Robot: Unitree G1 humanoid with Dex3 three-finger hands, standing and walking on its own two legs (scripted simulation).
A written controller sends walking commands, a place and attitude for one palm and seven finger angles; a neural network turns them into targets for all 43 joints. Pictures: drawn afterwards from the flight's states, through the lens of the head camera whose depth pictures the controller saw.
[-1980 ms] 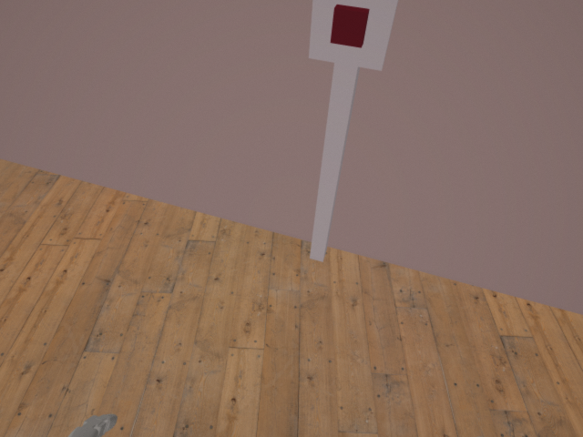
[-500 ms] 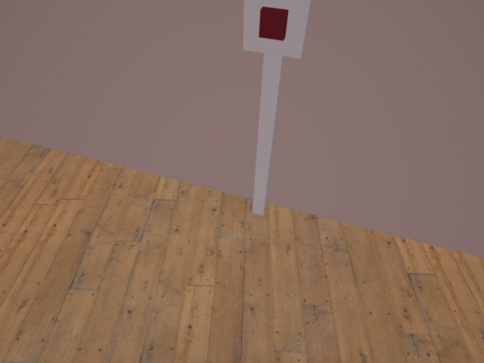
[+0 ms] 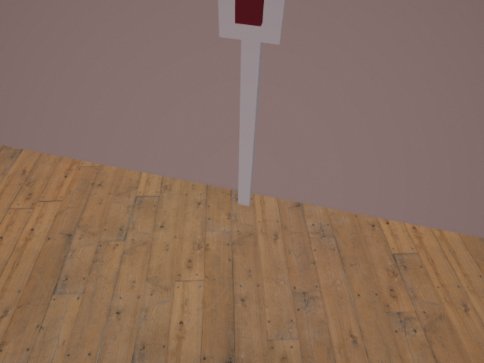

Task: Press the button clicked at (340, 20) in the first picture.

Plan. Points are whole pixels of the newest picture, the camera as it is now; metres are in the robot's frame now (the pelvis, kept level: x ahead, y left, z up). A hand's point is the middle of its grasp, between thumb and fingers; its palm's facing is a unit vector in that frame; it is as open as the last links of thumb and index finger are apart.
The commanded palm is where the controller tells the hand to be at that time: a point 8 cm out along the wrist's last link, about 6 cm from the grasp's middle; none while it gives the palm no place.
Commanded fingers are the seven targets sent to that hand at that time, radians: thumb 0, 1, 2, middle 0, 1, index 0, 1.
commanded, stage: turn to face it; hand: left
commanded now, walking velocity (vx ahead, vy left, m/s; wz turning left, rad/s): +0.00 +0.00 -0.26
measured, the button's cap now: (249, 8) +0.92 +0.04 +0.18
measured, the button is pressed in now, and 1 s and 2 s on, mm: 0 0 0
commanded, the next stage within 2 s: take the last steps up to it in 0.26 s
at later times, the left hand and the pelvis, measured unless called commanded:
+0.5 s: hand out of the picture +0.06 +0.20 -0.17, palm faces -0.13 -0.97 -0.23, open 7.4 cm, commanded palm none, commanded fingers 0.00 0.90 0.90 -0.20 -0.30 -0.20 -0.30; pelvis -0.02 +0.01 +0.00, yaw -9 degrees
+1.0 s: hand out of the picture +0.05 +0.18 -0.20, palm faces -0.09 -0.99 -0.10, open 7.4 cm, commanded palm none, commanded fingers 0.00 0.90 0.90 -0.20 -0.30 -0.20 -0.30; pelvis +0.13 +0.02 -0.02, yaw -11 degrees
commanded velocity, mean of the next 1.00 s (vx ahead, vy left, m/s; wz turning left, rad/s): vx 0.20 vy -0.02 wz -0.10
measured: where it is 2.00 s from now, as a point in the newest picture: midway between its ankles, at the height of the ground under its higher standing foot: (263, 317)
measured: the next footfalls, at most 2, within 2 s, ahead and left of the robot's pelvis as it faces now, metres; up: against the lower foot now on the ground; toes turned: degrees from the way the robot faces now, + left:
right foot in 0.58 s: -0.02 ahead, -0.11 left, +0.00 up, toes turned -15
left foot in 0.96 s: +0.24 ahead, +0.09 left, +0.00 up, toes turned -1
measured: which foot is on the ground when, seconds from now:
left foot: down 0.00-0.58, up 0.60-0.94, down 0.96-1.00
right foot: down 0.00-0.28, up 0.30-0.56, down 0.58-0.96, up 0.98-1.00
